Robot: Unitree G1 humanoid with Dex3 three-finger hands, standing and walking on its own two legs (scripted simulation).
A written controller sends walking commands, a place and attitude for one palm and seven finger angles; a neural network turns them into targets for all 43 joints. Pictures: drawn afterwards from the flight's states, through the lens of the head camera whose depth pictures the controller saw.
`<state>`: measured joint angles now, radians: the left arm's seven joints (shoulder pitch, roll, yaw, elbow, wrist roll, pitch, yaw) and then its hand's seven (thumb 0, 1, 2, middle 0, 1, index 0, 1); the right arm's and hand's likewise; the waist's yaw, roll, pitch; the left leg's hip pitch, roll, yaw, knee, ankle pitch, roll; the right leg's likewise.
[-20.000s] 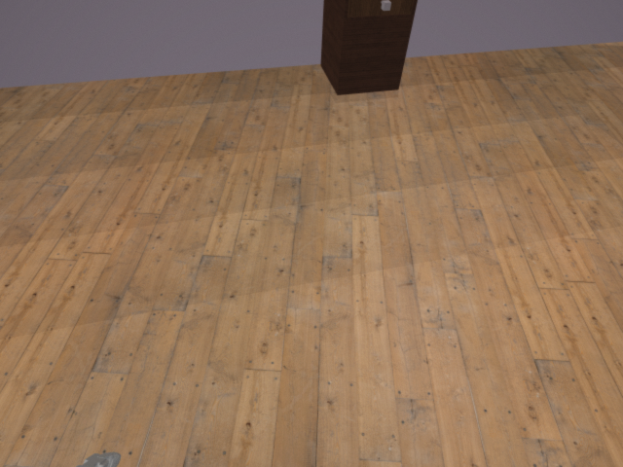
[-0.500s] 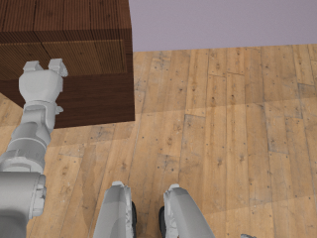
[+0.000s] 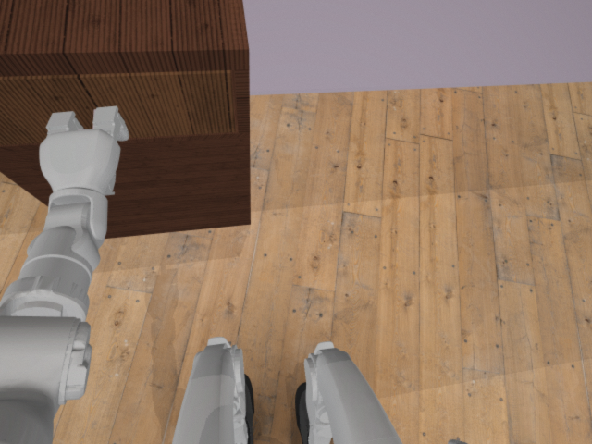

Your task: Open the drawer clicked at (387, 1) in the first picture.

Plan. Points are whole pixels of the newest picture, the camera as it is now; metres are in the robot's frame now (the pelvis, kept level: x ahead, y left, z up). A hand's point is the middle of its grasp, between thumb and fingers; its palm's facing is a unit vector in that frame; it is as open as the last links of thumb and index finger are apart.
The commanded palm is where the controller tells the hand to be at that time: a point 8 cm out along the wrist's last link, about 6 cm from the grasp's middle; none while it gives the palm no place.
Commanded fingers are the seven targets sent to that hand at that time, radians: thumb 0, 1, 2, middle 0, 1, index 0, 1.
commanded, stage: pull the drawer open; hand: left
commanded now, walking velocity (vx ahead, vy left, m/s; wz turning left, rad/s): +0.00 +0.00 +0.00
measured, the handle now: (98, 136) +0.53 +0.28 -0.05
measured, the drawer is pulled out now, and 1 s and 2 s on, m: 0.00 0.11 0.23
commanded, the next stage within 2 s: none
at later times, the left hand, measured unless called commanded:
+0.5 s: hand (99, 208) +0.43 +0.26 -0.06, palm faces -0.05 -0.07 -1.00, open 7.6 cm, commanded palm +0.41 +0.24 -0.01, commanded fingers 0.00 0.90 0.90 -0.40 -1.35 -0.40 -1.35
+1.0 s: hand (98, 251) +0.37 +0.25 -0.06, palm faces -0.05 -0.07 -1.00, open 7.6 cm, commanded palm +0.35 +0.24 -0.01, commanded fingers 0.00 0.90 0.90 -0.40 -1.35 -0.40 -1.35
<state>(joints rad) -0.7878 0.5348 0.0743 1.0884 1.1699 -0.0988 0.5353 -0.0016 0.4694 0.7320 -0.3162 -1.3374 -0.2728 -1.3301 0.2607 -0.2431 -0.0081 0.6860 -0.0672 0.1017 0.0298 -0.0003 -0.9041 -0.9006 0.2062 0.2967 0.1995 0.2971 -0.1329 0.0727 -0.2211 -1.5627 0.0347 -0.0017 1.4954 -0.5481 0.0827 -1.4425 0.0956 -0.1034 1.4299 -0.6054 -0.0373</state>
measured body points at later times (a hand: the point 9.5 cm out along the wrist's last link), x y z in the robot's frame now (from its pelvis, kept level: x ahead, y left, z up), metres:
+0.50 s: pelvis +0.01 +0.00 +0.02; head +0.18 +0.03 +0.43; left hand +0.43 +0.26 -0.01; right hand +0.09 -0.26 -0.12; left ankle +0.05 +0.08 -0.56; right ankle +0.02 -0.11 -0.56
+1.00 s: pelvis +0.02 -0.01 +0.03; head +0.16 +0.01 +0.45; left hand +0.36 +0.25 -0.01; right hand +0.15 -0.26 -0.11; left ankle +0.05 +0.08 -0.56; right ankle +0.02 -0.11 -0.56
